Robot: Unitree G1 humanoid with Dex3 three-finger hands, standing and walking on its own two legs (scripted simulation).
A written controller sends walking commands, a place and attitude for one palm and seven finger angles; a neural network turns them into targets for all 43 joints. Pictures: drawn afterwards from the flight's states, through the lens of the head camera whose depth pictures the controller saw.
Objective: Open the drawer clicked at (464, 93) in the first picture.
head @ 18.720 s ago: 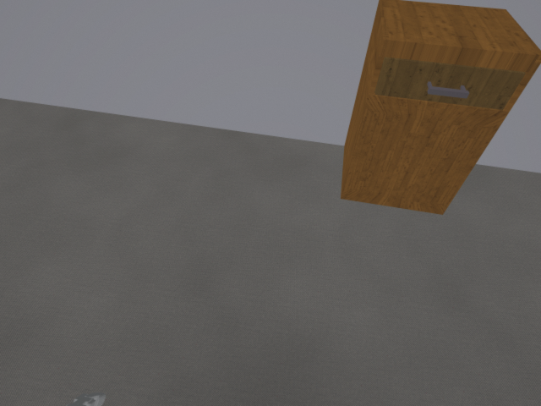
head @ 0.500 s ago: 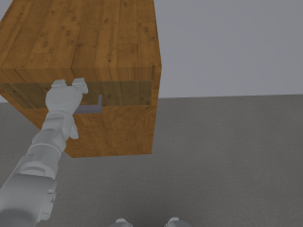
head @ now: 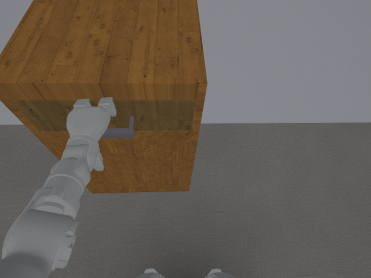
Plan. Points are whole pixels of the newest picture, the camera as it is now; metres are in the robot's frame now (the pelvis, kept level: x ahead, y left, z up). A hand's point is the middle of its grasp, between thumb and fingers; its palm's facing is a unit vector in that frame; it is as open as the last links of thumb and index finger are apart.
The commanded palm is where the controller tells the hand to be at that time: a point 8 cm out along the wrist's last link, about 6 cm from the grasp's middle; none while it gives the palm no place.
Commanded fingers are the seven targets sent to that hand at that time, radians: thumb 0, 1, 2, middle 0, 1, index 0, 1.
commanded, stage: move the hooked fingers above the handle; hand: left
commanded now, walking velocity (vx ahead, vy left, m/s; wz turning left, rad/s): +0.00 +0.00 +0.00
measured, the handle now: (110, 126) +0.51 +0.19 -0.06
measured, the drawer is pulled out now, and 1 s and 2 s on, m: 0.00 0.00 0.00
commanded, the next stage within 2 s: lower the fingers behind the handle in 0.02 s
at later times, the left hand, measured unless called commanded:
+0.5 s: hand (106, 140) +0.45 +0.19 -0.04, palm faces -0.09 -0.05 -1.00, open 13.8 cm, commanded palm +0.44 +0.19 +0.02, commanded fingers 0.00 -0.50 0.30 -0.30 -1.20 -0.30 -1.20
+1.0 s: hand (108, 147) +0.44 +0.19 -0.07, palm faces -0.11 -0.03 -0.99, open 13.8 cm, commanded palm +0.44 +0.19 -0.01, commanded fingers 0.00 -0.50 0.30 -0.30 -1.20 -0.30 -1.20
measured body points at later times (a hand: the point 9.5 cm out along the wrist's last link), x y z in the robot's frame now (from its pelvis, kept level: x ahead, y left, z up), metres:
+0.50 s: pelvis +0.00 -0.01 -0.01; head +0.10 +0.00 +0.43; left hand +0.45 +0.19 +0.02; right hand +0.02 -0.28 -0.14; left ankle -0.01 +0.06 -0.70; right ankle -0.02 -0.11 -0.70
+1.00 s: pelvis -0.01 -0.02 -0.03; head +0.12 -0.02 +0.41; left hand +0.45 +0.19 -0.01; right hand +0.01 -0.29 -0.16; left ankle -0.01 +0.06 -0.70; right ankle -0.02 -0.11 -0.70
